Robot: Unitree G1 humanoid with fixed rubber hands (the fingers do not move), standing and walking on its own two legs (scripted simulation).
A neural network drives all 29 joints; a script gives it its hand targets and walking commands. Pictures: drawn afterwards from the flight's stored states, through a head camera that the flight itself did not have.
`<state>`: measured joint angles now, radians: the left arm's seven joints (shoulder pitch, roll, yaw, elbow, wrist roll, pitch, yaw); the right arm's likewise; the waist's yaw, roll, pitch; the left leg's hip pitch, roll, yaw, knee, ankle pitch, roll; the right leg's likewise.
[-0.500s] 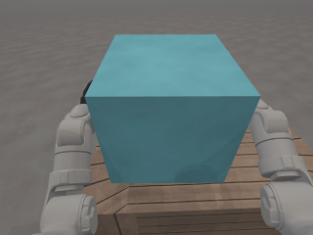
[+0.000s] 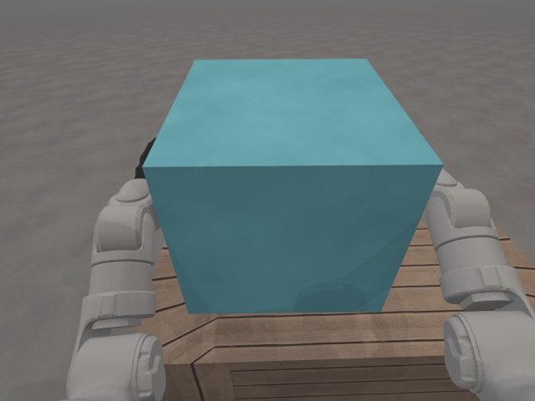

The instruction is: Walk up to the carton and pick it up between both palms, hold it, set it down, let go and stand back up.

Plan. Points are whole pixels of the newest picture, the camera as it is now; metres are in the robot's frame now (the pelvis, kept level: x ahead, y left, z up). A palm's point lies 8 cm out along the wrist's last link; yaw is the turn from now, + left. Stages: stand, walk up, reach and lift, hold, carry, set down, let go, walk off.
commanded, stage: hold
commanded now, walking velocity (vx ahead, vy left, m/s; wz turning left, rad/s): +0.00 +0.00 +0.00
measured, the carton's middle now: (282, 178) +0.40 +0.00 +0.19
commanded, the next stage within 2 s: none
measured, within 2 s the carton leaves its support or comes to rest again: neither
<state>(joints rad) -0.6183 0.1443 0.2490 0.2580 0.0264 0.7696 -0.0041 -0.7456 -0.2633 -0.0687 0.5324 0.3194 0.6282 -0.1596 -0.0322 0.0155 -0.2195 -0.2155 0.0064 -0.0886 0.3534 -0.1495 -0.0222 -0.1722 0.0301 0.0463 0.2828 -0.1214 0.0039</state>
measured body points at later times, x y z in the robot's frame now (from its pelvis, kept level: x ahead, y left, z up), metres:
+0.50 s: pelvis +0.00 +0.00 +0.00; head -0.08 +0.00 +0.44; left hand +0.36 +0.19 +0.22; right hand +0.38 -0.20 +0.23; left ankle +0.02 +0.13 -0.75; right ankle +0.02 -0.12 -0.75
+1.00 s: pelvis +0.00 +0.00 +0.00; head -0.08 +0.01 +0.44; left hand +0.37 +0.18 +0.23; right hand +0.38 -0.20 +0.23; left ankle +0.02 +0.13 -0.75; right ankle +0.02 -0.12 -0.75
